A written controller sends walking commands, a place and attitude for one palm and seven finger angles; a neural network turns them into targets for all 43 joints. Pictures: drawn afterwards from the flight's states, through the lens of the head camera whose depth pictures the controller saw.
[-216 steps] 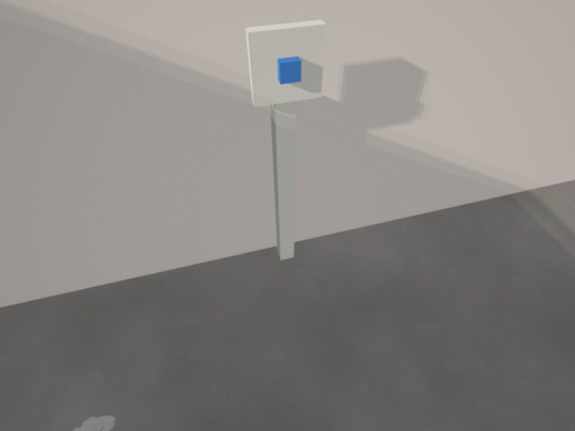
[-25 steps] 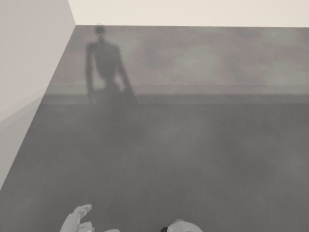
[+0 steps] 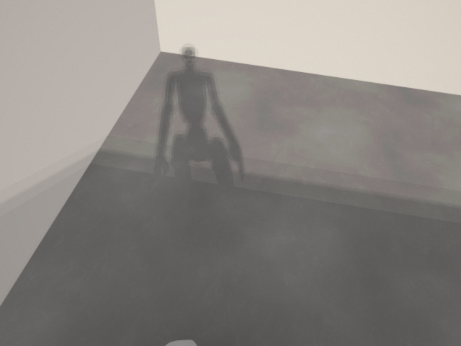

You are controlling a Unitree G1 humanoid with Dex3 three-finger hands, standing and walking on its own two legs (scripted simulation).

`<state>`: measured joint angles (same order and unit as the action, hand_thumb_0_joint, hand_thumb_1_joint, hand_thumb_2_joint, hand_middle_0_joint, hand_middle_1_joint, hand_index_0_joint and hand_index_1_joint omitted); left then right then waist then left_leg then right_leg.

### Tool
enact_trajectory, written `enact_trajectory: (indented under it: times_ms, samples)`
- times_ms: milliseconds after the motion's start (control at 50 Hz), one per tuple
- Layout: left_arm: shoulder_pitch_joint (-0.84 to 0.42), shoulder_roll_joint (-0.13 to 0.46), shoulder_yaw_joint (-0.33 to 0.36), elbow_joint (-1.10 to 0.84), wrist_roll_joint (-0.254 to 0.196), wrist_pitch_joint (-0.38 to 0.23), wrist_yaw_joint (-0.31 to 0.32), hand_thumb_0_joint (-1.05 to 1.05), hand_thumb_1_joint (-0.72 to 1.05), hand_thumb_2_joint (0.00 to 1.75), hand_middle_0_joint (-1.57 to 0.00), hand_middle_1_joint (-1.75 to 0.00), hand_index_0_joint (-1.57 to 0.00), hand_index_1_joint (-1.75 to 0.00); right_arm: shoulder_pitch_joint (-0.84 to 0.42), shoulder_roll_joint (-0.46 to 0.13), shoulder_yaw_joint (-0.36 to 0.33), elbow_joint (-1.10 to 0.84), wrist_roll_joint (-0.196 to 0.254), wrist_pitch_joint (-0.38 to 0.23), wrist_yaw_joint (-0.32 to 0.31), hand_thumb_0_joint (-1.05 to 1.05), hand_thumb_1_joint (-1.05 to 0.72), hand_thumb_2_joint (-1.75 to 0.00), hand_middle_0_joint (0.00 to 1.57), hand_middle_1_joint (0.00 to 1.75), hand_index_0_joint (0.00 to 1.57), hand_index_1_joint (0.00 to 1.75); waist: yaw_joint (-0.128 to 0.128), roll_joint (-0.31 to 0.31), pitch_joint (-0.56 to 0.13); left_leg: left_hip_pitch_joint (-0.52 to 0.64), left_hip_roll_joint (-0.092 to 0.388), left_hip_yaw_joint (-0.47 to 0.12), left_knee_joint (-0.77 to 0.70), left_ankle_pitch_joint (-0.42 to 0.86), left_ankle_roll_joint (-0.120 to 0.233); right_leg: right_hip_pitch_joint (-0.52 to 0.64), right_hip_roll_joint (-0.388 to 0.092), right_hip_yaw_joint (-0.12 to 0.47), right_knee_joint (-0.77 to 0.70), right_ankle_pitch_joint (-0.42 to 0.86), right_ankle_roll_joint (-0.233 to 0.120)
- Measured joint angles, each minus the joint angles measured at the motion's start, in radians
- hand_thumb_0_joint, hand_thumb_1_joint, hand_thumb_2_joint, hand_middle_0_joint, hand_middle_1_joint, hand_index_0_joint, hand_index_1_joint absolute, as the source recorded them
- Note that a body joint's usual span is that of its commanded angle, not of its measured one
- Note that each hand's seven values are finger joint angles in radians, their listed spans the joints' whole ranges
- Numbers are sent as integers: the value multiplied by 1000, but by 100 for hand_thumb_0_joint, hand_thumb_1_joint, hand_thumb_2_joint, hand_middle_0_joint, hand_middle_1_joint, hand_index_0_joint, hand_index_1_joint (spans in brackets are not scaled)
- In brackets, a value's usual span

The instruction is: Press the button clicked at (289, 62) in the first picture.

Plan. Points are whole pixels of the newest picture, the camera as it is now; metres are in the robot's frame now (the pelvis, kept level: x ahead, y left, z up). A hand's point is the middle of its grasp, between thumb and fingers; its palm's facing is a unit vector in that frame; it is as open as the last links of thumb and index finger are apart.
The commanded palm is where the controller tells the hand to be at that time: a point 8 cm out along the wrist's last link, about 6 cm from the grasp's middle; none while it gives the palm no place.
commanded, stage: turn to face it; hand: left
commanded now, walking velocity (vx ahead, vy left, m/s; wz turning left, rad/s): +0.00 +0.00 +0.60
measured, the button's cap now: out of the picture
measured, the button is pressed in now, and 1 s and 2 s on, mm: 0 0 0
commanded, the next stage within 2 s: none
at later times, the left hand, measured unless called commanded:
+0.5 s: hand out of the picture +0.07 +0.17 -0.13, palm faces +0.29 -0.91 -0.28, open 7.4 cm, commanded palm none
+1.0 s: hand out of the picture -0.08 +0.20 -0.16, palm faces +0.59 -0.76 -0.28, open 7.4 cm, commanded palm none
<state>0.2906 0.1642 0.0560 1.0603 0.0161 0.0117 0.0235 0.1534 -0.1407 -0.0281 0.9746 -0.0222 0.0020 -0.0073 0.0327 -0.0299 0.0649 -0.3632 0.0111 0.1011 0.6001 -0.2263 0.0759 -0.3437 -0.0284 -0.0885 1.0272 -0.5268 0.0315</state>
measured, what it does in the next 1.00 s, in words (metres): steps on the spot, turning left: right foot, then left foot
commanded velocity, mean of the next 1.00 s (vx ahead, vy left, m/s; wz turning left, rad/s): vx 0.00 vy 0.00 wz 0.60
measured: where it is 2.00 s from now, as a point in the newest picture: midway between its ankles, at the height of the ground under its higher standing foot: outside the picture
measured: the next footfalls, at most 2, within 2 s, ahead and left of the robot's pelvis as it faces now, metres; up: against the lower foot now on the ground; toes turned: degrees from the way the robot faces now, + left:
right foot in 0.38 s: +0.06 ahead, -0.17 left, +0.00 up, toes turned +11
left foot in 0.78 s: -0.01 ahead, +0.10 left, +0.00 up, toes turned +34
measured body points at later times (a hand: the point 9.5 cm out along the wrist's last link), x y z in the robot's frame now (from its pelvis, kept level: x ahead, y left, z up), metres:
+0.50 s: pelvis +0.01 -0.06 +0.01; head +0.04 -0.07 +0.46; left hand +0.05 +0.21 -0.11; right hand +0.12 -0.30 -0.15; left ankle +0.01 +0.07 -0.66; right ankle +0.02 -0.18 -0.73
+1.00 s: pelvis -0.01 -0.02 +0.01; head +0.02 +0.02 +0.45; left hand -0.11 +0.24 -0.14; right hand +0.24 -0.17 -0.12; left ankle -0.04 +0.07 -0.73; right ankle +0.08 -0.16 -0.66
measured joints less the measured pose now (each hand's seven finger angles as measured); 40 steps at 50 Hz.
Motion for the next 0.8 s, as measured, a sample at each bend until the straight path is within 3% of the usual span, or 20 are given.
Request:
enact_trajectory:
  times_ms: [40,120,260,360,400,460,500,540,620,720,760,780,800]
  samples:
    - [-13,3,9,-13,3,8,-4,1,91,90,-20,-29,-20,-30,4,-10,-6,-7,-2,5,-3,-1,-93,-90,21,30,21,29,-6,2,3,8,-14,-9,-39,21,4,-60,-19,28,47,50,11]
    - [-43,15,22,-48,5,18,-6,1,91,90,-20,-29,-20,-30,23,-31,-15,-13,-2,14,0,-1,-93,-90,21,30,21,29,-19,17,-2,13,-30,-42,-96,56,7,-110,-42,66,8,103,28]
    - [-117,41,36,-112,2,27,-2,1,91,90,-20,-29,-20,-30,59,-51,-38,-20,-8,31,7,0,-91,-90,21,30,21,29,-52,46,-13,-7,-45,-125,-114,81,-14,-76,-24,88,-133,94,38]
    - [-158,42,26,-162,-7,15,0,1,91,90,-20,-29,-20,-30,78,-72,-57,-30,-8,49,11,0,-91,-90,21,30,21,29,-70,70,-21,-42,-64,-191,-82,85,-47,38,14,79,-377,147,24]
    - [-155,39,20,-182,-1,1,2,1,91,90,-20,-29,-20,-30,84,-82,-68,-34,-1,60,14,1,-91,-90,21,30,21,29,-63,71,-30,-81,-78,-200,-2,5,-71,82,9,68,-483,212,-18]
    - [-138,23,2,-188,3,3,4,1,91,90,-20,-29,-20,-30,85,-102,-80,-32,-8,76,20,1,-91,-90,20,30,20,29,-65,82,-31,-166,-71,-152,295,-170,-101,108,-11,27,-479,205,-29]
    - [-124,19,-5,-186,5,2,4,1,91,90,-20,-29,-21,-30,79,-110,-81,-35,-8,77,27,1,-91,-90,20,30,20,29,-68,76,-26,-200,-45,-116,451,-166,-120,135,-28,5,-502,207,-26]
    - [-115,18,-9,-182,7,0,3,1,90,90,-20,-29,-21,-30,72,-112,-78,-42,-6,76,32,1,-91,-90,20,30,20,29,-71,62,-14,-202,-17,-90,513,-161,-137,155,-48,-18,-513,209,-25]
    - [-98,19,-17,-178,11,-3,-2,1,90,90,-20,-29,-21,-30,46,-113,-69,-47,-3,81,36,1,-91,-90,20,30,20,29,-60,33,11,-147,23,-59,431,-182,-152,172,-90,-67,-506,196,-17]
    - [-69,40,-11,-168,14,6,-8,1,90,90,-20,-30,-21,-30,-4,-114,-53,-62,1,79,40,1,-91,-90,20,30,20,29,-27,4,38,-30,32,-17,191,-187,-136,158,-137,-128,-443,155,10]
    - [-47,58,-3,-163,9,12,-11,1,90,90,-20,-30,-21,-30,-18,-117,-47,-81,1,66,42,1,-91,-90,20,30,20,29,-19,-7,37,38,24,3,47,-95,-120,133,-159,-148,-379,122,27]
    - [-38,69,4,-161,4,18,-14,1,90,90,-20,-30,-21,-30,-25,-119,-47,-91,-2,54,41,1,-91,-90,20,30,20,29,-19,-12,35,42,19,-1,22,-26,-90,97,-171,-140,-307,102,34]
    - [-40,85,11,-154,3,30,-13,1,90,90,-20,-30,-21,-30,-37,-114,-45,-98,1,43,40,1,-91,-90,20,30,20,29,-13,-27,45,27,9,-1,54,-40,-67,51,-173,-97,-206,46,41]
